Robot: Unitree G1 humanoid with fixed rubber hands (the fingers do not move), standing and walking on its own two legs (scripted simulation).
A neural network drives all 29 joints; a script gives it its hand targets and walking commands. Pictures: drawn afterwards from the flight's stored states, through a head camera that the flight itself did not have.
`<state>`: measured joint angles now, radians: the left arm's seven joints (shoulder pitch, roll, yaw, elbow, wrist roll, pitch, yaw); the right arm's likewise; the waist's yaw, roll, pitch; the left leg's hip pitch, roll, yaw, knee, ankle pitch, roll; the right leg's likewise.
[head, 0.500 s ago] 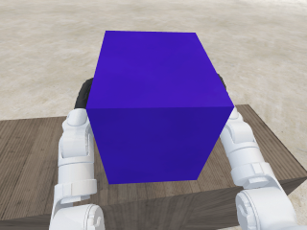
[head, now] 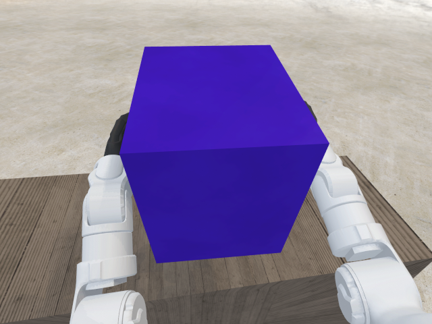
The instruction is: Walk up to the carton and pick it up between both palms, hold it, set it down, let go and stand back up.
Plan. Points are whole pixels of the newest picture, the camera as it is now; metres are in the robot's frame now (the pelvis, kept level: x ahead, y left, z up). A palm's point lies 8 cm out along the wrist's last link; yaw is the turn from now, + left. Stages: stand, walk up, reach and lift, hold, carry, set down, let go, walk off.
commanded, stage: hold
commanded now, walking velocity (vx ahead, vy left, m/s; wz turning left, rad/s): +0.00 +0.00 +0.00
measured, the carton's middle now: (214, 152) +0.39 +0.00 +0.16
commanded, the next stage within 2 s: none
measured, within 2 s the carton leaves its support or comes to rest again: neither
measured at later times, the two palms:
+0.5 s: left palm (110, 158) +0.33 +0.18 +0.20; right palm (306, 142) +0.35 -0.16 +0.22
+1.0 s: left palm (115, 154) +0.35 +0.18 +0.20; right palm (307, 138) +0.36 -0.16 +0.22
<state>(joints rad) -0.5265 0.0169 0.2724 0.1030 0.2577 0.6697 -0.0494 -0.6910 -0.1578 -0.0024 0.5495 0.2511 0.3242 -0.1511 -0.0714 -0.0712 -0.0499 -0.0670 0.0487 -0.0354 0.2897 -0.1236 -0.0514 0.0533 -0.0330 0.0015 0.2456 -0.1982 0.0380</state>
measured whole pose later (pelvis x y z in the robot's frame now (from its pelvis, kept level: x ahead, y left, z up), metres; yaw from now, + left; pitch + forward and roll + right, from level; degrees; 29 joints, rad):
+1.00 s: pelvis -0.01 +0.00 +0.00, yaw +0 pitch -5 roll +0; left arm -0.55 0.02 0.28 0.11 0.25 0.67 -0.04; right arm -0.72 -0.16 -0.02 0.55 0.24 0.33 -0.15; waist -0.06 -0.06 -0.05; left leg -0.09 0.05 -0.03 0.29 -0.11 -0.05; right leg 0.03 -0.04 0.01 0.25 -0.19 0.04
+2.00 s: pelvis -0.01 +0.00 +0.00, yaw +0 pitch -6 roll +0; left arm -0.54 0.02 0.29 0.12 0.25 0.68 -0.05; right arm -0.72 -0.15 -0.02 0.57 0.22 0.34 -0.14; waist -0.06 -0.06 -0.05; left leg -0.08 0.04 -0.03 0.29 -0.11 -0.04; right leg 0.03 -0.04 0.01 0.26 -0.19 0.04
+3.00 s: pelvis -0.02 +0.00 +0.00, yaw +0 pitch -6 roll +0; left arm -0.54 0.02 0.28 0.10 0.25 0.69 -0.06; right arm -0.71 -0.14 -0.02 0.56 0.22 0.33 -0.14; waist -0.06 -0.06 -0.03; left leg -0.08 0.04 -0.03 0.29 -0.10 -0.04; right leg 0.02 -0.04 0.01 0.27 -0.19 0.04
